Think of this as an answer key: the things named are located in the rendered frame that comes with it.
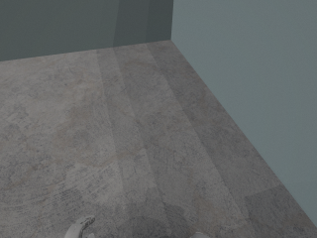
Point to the left robot hand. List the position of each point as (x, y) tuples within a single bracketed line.
[(76, 230)]

